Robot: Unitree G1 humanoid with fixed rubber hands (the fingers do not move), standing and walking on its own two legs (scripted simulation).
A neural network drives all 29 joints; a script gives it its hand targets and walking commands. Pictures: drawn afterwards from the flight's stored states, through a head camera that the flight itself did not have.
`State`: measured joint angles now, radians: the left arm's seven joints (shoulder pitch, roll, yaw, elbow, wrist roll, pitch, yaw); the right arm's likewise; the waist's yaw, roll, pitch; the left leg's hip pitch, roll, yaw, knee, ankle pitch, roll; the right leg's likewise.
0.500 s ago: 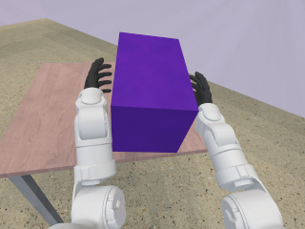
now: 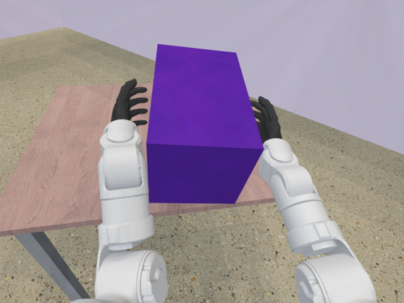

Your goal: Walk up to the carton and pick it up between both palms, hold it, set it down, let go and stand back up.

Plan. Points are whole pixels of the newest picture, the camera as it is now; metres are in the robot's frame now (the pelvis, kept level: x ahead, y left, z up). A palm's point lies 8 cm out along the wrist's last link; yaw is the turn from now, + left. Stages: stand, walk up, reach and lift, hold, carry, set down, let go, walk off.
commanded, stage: hold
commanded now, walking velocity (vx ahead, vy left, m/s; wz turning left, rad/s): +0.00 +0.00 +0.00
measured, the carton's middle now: (195, 122) +0.43 +0.03 +0.17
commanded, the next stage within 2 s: none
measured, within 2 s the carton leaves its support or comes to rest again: neither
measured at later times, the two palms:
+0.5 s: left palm (125, 123) +0.36 +0.16 +0.21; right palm (268, 139) +0.36 -0.11 +0.18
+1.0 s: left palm (126, 122) +0.36 +0.15 +0.22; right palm (269, 139) +0.36 -0.12 +0.18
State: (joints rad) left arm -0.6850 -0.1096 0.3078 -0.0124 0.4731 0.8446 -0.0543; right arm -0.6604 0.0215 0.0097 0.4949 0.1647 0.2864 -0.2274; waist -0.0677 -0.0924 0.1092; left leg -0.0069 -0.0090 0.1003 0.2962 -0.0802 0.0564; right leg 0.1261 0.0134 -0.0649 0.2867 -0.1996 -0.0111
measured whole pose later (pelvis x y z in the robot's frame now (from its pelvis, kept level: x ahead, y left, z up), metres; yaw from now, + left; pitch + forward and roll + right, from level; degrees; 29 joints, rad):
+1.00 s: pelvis -0.01 +0.00 +0.00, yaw +0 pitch -11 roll -1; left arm -0.75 -0.09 0.33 0.09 0.48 0.82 -0.06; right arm -0.71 0.05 -0.06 0.56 0.11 0.27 -0.21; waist -0.07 -0.11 0.11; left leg -0.03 -0.01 0.10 0.28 -0.05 0.06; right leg 0.08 0.01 -0.06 0.30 -0.19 -0.01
